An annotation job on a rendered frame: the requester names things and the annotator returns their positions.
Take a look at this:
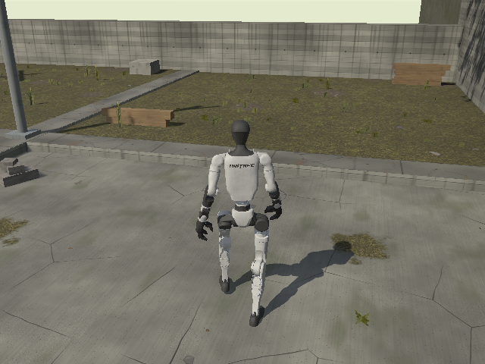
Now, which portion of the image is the left robot thigh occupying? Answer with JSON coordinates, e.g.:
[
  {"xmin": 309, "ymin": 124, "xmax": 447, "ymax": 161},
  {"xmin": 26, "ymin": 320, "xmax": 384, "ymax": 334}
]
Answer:
[{"xmin": 217, "ymin": 211, "xmax": 233, "ymax": 249}]

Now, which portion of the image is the right robot upper arm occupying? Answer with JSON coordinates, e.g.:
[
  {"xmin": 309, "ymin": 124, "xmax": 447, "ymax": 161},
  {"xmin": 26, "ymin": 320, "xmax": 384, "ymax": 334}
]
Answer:
[{"xmin": 257, "ymin": 152, "xmax": 277, "ymax": 193}]

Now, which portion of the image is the robot right forearm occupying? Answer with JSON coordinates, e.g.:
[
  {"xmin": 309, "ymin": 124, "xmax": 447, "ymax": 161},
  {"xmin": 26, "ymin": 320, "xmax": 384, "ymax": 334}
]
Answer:
[{"xmin": 269, "ymin": 181, "xmax": 282, "ymax": 209}]

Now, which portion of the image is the right robot hand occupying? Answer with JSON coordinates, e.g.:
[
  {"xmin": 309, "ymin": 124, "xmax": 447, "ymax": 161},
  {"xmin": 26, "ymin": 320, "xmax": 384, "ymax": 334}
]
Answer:
[{"xmin": 264, "ymin": 205, "xmax": 282, "ymax": 220}]

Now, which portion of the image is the robot left forearm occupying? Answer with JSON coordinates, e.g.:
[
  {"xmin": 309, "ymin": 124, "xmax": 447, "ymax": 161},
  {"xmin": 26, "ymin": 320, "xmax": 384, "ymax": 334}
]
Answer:
[{"xmin": 198, "ymin": 186, "xmax": 214, "ymax": 222}]

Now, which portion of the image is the left robot hand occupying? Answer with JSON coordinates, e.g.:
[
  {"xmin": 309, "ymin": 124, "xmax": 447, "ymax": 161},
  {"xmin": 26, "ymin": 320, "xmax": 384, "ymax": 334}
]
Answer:
[{"xmin": 196, "ymin": 220, "xmax": 213, "ymax": 241}]

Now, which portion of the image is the left robot upper arm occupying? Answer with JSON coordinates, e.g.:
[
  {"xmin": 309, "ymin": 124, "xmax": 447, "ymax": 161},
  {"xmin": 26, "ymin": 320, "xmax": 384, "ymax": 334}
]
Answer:
[{"xmin": 207, "ymin": 153, "xmax": 226, "ymax": 197}]

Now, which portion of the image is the humanoid robot torso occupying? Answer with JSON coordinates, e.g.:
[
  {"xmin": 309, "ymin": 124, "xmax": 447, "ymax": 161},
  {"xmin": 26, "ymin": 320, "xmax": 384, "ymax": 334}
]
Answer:
[{"xmin": 224, "ymin": 149, "xmax": 259, "ymax": 228}]

